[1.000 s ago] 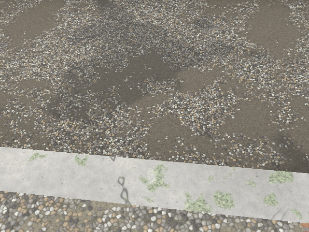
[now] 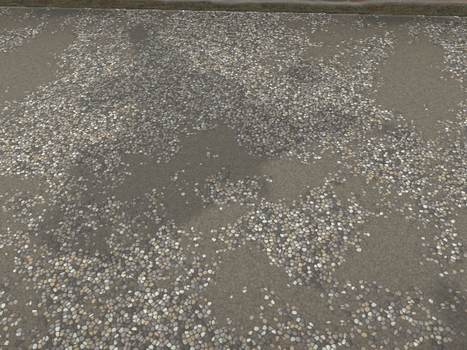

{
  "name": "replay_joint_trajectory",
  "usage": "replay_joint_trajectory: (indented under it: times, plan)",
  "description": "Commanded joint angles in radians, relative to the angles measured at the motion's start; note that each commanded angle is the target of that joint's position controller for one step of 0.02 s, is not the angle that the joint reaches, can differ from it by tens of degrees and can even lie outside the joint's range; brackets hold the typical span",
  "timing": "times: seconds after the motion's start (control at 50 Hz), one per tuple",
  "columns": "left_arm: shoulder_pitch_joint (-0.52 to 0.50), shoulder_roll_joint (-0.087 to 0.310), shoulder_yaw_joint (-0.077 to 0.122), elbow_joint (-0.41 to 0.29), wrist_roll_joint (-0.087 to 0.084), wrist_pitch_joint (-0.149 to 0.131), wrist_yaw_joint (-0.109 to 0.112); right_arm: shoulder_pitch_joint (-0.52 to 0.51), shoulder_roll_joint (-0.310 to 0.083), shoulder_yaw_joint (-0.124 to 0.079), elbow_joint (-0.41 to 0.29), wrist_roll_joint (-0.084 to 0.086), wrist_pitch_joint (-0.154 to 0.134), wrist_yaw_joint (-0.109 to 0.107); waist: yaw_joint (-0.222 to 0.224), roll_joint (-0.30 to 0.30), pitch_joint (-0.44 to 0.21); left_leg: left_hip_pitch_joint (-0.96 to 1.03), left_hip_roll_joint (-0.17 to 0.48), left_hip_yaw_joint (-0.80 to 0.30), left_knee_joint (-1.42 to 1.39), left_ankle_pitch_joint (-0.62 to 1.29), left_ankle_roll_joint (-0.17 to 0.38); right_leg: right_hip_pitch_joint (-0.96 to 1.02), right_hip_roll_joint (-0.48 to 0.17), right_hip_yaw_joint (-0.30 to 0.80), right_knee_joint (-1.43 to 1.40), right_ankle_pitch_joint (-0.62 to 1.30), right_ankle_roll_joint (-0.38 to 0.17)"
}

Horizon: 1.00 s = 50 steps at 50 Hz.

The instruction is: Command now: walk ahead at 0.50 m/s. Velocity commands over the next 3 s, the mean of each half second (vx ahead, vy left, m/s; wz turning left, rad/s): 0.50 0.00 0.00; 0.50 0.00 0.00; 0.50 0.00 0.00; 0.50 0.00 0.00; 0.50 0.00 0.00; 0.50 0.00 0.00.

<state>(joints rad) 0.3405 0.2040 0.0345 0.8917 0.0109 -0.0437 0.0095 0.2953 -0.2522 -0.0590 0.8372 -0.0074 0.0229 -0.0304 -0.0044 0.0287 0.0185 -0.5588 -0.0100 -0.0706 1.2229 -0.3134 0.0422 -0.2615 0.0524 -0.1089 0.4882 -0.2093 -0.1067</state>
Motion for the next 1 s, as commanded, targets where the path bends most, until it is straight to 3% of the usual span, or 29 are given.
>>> replay_joint_trajectory:
  times: [0.02,0.04,0.06,0.12,0.14,0.18,0.22,0.26,0.28,0.3,0.32,0.34,0.36,0.38,0.4,0.42,0.44,0.46,0.5,0.56,0.62,0.68,0.72,0.74,0.76,0.78,0.82,0.88,1.0]
  plan:
    - [0.036,0.109,0.016,-0.041,-0.017,-0.046,-0.002,0.09,-0.033,-0.01,-0.034,-0.009,0.033,-0.008,-0.051,-0.09,0.028,-0.039,0.024,-0.009,-0.085,0.091,-0.017,-0.04,-0.271,0.272,-0.255,0.241,-0.1]
    - [0.05,0.119,0.016,-0.039,-0.027,-0.041,0.001,0.049,-0.025,-0.007,-0.051,-0.001,0.034,-0.012,-0.048,-0.089,0.044,-0.039,0.031,-0.007,-0.149,0.141,-0.019,-0.038,-0.266,0.235,-0.235,0.38,-0.083]
    - [0.07,0.123,0.015,-0.037,-0.027,-0.037,0.003,0.025,-0.019,-0.004,-0.058,-0.005,0.034,-0.012,-0.043,-0.09,0.032,-0.036,0.033,0.006,-0.197,0.179,-0.02,-0.015,-0.256,0.212,-0.214,0.457,-0.071]
    - [0.091,0.121,0.005,-0.05,-0.03,-0.02,0.007,-0.07,-0.001,0.012,-0.092,-0.011,0.03,-0.009,-0.02,-0.113,0.001,-0.009,0.041,0.049,-0.323,0.26,-0.016,0.031,-0.23,0.17,-0.168,0.521,-0.041]
    - [0.112,0.126,0.006,-0.048,-0.034,-0.011,0.008,-0.1,-0.013,0.012,-0.105,-0.013,0.027,-0.005,0.0,-0.101,0.001,-0.006,0.037,0.051,-0.355,0.254,-0.015,0.049,-0.23,0.176,-0.172,0.507,-0.029]
    - [0.141,0.131,0.007,-0.045,-0.021,0.007,0.011,-0.143,-0.024,0.015,-0.126,-0.005,0.025,0.005,0.02,-0.133,0.014,-0.039,0.044,0.055,-0.377,0.197,-0.013,0.104,-0.242,0.204,-0.179,0.426,-0.032]
    - [0.15,0.122,0.005,-0.052,-0.006,0.03,0.014,-0.184,-0.019,0.024,-0.146,-0.01,0.016,0.012,0.039,-0.125,0.021,-0.063,0.052,0.061,-0.424,0.128,-0.008,0.157,-0.263,0.222,-0.159,0.419,-0.059]
    - [0.148,0.144,0.012,-0.062,0.005,0.047,0.015,-0.207,-0.029,0.028,-0.164,-0.001,-0.005,0.017,0.052,-0.111,0.015,-0.044,0.049,0.076,-0.472,0.065,-0.003,0.189,-0.276,0.229,-0.125,0.439,-0.088]
    - [0.133,0.116,0.005,-0.078,0.001,0.055,0.016,-0.195,-0.021,0.034,-0.166,0.001,-0.013,0.017,0.055,-0.108,-0.008,-0.01,0.043,0.089,-0.512,0.056,-0.002,0.207,-0.27,0.228,-0.104,0.455,-0.095]
    - [0.125,0.125,0.007,-0.083,0.001,0.06,0.017,-0.173,-0.017,0.037,-0.164,0.002,-0.02,0.017,0.052,-0.119,-0.017,0.046,0.03,0.104,-0.548,0.021,0.007,0.2,-0.266,0.231,-0.084,0.451,-0.098]
    - [0.122,0.101,0.0,-0.08,0.004,0.069,0.022,-0.123,-0.012,0.041,-0.159,-0.006,-0.031,0.015,0.042,-0.126,-0.01,0.107,0.032,0.095,-0.592,-0.002,0.029,0.179,-0.254,0.218,-0.053,0.452,-0.087]
    - [0.091,0.11,0.001,-0.088,-0.001,0.074,0.025,-0.024,-0.006,0.04,-0.131,-0.013,-0.04,0.013,-0.006,-0.1,-0.032,0.246,0.012,0.109,-0.668,0.066,0.053,0.128,-0.226,0.198,0.033,0.473,-0.065]
    - [0.019,0.114,0.001,-0.125,-0.011,0.078,0.034,0.093,-0.029,0.033,-0.106,-0.021,-0.046,0.0,-0.068,-0.026,-0.094,0.464,0.054,0.041,-0.704,0.351,0.083,0.026,-0.159,0.141,0.198,0.503,-0.02]
    - [0.038,0.05,-0.017,-0.178,-0.031,0.076,0.028,0.156,-0.132,0.004,-0.099,0.005,-0.048,-0.006,-0.067,0.181,-0.182,0.66,0.254,-0.2,-0.74,0.509,0.21,-0.203,0.007,0.043,0.482,0.081,0.055]
    - [-0.023,0.12,0.006,-0.198,-0.004,0.078,0.041,0.162,-0.139,0.002,-0.111,0.024,-0.037,0.004,-0.122,0.252,-0.145,0.562,0.369,-0.361,-0.821,0.746,0.284,-0.311,0.101,0.108,0.664,-0.374,0.08]
    - [-0.04,0.129,0.021,-0.205,-0.008,0.078,0.047,0.076,-0.112,0.015,-0.136,0.024,-0.039,0.006,-0.068,0.152,-0.087,0.466,0.353,-0.276,-0.804,0.804,0.279,-0.316,0.082,0.238,0.753,-0.358,0.099]
    - [-0.048,0.124,0.022,-0.21,-0.016,0.077,0.046,-0.015,-0.076,0.029,-0.162,0.014,-0.041,0.007,-0.024,0.1,-0.075,0.383,0.328,-0.198,-0.818,0.832,0.249,-0.288,0.063,0.25,0.767,-0.304,0.118]
    - [-0.058,0.113,0.021,-0.221,-0.024,0.081,0.046,-0.076,-0.055,0.04,-0.179,0.01,-0.046,0.005,0.013,0.094,-0.062,0.311,0.289,-0.128,-0.853,0.808,0.207,-0.245,0.04,0.255,0.714,-0.241,0.132]
    - [-0.07,0.09,0.015,-0.241,-0.001,0.103,0.046,-0.14,-0.029,0.055,-0.202,0.005,-0.064,0.011,0.053,0.102,-0.089,0.249,0.24,-0.064,-0.873,0.816,0.178,-0.154,0.035,0.249,0.627,-0.179,0.159]
    - [-0.085,0.055,-0.001,-0.253,0.016,0.131,0.037,-0.144,-0.028,0.065,-0.205,-0.001,-0.073,0.022,0.071,0.051,-0.134,0.272,0.204,-0.012,-0.851,0.748,0.153,-0.096,0.017,0.233,0.465,-0.146,0.178]
    - [-0.181,0.04,-0.026,-0.284,0.024,0.142,0.019,-0.125,-0.055,0.063,-0.211,-0.008,-0.055,0.025,0.024,0.08,-0.143,0.297,0.191,-0.058,-0.882,0.451,0.12,-0.049,0.003,0.169,0.295,-0.172,0.157]
    - [-0.243,0.035,-0.041,-0.315,0.017,0.139,0.003,-0.16,-0.079,0.055,-0.237,0.007,-0.023,0.023,0.016,0.056,-0.105,0.231,0.196,-0.128,-0.936,-0.04,0.094,0.025,-0.019,0.138,0.125,-0.116,0.111]
    - [-0.212,0.009,-0.058,-0.311,0.035,0.134,-0.008,-0.182,-0.081,0.055,-0.249,0.021,-0.003,0.019,0.031,0.024,-0.084,0.131,0.171,-0.135,-0.932,-0.155,0.045,0.157,-0.019,0.123,0.049,-0.105,0.056]
    - [-0.2,0.013,-0.061,-0.31,0.024,0.129,-0.001,-0.192,-0.053,0.062,-0.262,0.018,-0.003,0.025,0.035,-0.01,-0.083,0.096,0.13,-0.086,-0.882,-0.128,0.02,0.178,-0.057,0.177,0.035,-0.135,0.026]
    - [-0.237,0.082,-0.041,-0.314,-0.005,0.125,0.0,-0.207,-0.03,0.071,-0.287,0.012,-0.005,0.032,0.018,-0.149,-0.057,0.127,0.045,0.04,-0.817,-0.081,-0.023,0.064,-0.099,0.296,-0.053,-0.251,0.002]
    - [-0.275,0.103,-0.036,-0.331,-0.013,0.12,-0.001,-0.24,-0.035,0.071,-0.299,0.005,-0.01,0.035,0.021,-0.211,-0.017,0.154,0.013,0.092,-0.733,0.013,-0.042,-0.002,-0.15,0.39,-0.15,-0.304,-0.006]
    - [-0.329,0.11,-0.039,-0.355,-0.008,0.111,0.003,-0.237,-0.04,0.07,-0.302,-0.006,-0.02,0.038,0.004,-0.2,0.008,0.203,0.002,0.089,-0.721,0.072,-0.043,-0.053,-0.169,0.432,-0.192,-0.257,0.006]
    - [-0.336,0.077,-0.05,-0.362,-0.007,0.106,0.004,-0.205,-0.024,0.073,-0.294,-0.016,-0.029,0.042,-0.012,-0.137,-0.039,0.307,0.011,0.087,-0.728,0.062,-0.038,-0.056,-0.126,0.373,-0.156,-0.217,0.027]
    - [-0.327,0.045,-0.06,-0.376,-0.006,0.109,-0.009,-0.219,-0.032,0.074,-0.303,-0.009,-0.022,0.039,-0.01,0.003,-0.032,0.334,0.048,0.031,-0.758,-0.026,-0.017,-0.071,-0.059,0.268,-0.067,-0.213,0.058]
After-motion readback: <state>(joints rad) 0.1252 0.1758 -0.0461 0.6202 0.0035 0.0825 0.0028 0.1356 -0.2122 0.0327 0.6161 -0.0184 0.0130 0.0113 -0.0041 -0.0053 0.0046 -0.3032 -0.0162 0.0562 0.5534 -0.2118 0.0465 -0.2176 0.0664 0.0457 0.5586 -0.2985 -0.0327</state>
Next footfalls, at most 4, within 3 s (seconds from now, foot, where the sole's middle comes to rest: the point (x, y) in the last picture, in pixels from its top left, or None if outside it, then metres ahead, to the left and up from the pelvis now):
0.36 left None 0.22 0.12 -0.77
0.72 right None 0.16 -0.07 -0.77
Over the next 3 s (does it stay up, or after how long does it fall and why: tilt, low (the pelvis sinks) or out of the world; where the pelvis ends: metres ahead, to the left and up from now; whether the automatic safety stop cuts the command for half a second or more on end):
stays up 0.19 0.04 -0.02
